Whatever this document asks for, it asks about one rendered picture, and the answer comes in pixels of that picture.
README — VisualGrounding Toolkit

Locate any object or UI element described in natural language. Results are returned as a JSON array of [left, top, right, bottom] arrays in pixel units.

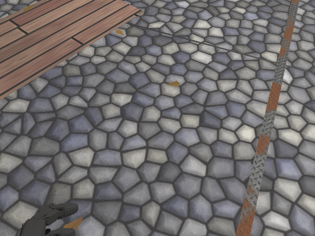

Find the robot left hand
[[19, 203, 79, 236]]

